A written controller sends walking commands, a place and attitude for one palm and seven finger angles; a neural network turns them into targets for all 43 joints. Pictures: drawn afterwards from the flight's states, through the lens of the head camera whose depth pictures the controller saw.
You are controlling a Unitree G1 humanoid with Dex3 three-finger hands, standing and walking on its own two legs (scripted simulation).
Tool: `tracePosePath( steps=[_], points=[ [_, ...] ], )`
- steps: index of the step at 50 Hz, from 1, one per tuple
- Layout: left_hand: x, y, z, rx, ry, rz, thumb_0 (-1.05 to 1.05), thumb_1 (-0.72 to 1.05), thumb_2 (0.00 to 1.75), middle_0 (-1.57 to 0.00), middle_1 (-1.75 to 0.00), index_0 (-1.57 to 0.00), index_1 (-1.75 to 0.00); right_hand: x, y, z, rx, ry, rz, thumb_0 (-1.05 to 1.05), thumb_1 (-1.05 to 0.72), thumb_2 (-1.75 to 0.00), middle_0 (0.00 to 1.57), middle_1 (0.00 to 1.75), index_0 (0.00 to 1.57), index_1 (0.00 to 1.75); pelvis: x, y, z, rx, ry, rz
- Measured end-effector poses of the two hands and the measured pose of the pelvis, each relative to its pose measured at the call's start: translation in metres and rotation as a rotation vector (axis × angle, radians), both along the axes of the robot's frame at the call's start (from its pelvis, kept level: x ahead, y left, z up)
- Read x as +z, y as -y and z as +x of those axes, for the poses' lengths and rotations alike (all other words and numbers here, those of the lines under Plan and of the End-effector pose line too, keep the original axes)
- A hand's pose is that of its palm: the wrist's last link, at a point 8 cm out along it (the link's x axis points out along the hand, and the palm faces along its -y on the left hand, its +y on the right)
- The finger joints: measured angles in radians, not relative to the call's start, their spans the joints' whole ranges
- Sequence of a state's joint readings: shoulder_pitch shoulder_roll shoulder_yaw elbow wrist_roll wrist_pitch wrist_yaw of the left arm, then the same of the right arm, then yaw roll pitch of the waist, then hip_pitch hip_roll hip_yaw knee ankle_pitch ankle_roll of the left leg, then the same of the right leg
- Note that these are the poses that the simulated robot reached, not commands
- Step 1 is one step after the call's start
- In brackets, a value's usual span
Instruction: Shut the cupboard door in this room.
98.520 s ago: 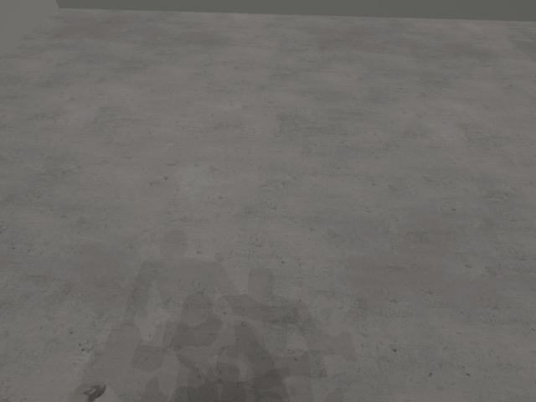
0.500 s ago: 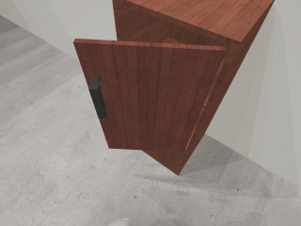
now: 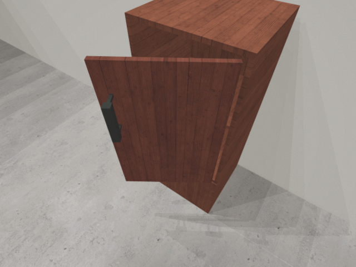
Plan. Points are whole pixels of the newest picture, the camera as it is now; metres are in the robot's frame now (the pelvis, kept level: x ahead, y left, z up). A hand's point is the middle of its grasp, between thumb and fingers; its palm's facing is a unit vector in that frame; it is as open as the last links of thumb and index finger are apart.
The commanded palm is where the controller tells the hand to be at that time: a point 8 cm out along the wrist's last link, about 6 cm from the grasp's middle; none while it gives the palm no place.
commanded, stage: come to a stop and stand still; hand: left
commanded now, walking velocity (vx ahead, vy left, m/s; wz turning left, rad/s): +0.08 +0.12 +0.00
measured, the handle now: (113, 118) +0.49 +0.22 +0.03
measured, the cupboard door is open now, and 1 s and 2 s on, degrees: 34 34 34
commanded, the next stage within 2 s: look again from close up in 0.14 s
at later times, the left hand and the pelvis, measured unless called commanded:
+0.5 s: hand out of the picture +0.02 +0.20 -0.19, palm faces +0.01 -0.98 -0.21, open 7.3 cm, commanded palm none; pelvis +0.00 +0.02 -0.01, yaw +0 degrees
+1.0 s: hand (83, 238) +0.19 +0.22 -0.03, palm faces +0.27 -0.96 -0.12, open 7.2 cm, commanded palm +0.10 +0.27 -0.06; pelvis -0.01 +0.01 -0.03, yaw +1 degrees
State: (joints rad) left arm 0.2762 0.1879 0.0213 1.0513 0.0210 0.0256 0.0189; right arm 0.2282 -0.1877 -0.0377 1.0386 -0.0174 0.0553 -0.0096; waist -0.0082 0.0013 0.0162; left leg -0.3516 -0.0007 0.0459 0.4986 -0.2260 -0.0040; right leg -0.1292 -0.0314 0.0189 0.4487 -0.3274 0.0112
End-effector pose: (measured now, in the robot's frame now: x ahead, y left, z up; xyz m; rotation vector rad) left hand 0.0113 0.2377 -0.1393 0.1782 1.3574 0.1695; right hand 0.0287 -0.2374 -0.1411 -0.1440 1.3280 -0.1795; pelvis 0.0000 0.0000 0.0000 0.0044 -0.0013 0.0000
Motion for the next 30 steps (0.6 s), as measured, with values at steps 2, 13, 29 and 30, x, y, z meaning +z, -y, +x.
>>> tracePosePath(
  steps=[2, 13, 29, 30],
  points=[
    [0.001, 0.009, -0.011, 0.003, -0.028, -0.016, 0.00, 0.91, 0.90, -0.20, -0.30, -0.20, -0.30, 0.000, 0.002, -0.018, -0.014, -0.034, 0.006, 0.01, -0.90, -0.90, 0.20, 0.30, 0.20, 0.30, 0.002, 0.001, 0.003, -0.010, 0.001, 0.001],
    [-0.014, 0.031, -0.021, 0.026, -0.066, -0.079, 0.00, 0.91, 0.90, -0.21, -0.30, -0.20, -0.30, 0.004, -0.010, -0.081, -0.033, -0.205, -0.006, 0.01, -0.90, -0.90, 0.20, 0.30, 0.19, 0.30, 0.001, 0.000, 0.002, 0.004, 0.025, -0.010],
    [-0.011, -0.021, 0.002, -0.019, 0.031, 0.007, 0.00, 0.91, 0.90, -0.20, -0.30, -0.20, -0.30, -0.010, -0.034, -0.016, 0.027, -0.005, 0.007, 0.03, -0.94, -0.90, 0.20, 0.30, 0.20, 0.30, -0.010, -0.025, -0.001, -0.003, 0.020, -0.014],
    [-0.010, -0.024, 0.002, -0.021, 0.029, 0.011, 0.00, 0.91, 0.90, -0.20, -0.30, -0.20, -0.30, -0.008, -0.033, -0.011, 0.029, 0.008, 0.004, 0.03, -0.94, -0.90, 0.20, 0.30, 0.20, 0.30, -0.009, -0.025, -0.001, -0.005, 0.019, -0.012]
  ],
)
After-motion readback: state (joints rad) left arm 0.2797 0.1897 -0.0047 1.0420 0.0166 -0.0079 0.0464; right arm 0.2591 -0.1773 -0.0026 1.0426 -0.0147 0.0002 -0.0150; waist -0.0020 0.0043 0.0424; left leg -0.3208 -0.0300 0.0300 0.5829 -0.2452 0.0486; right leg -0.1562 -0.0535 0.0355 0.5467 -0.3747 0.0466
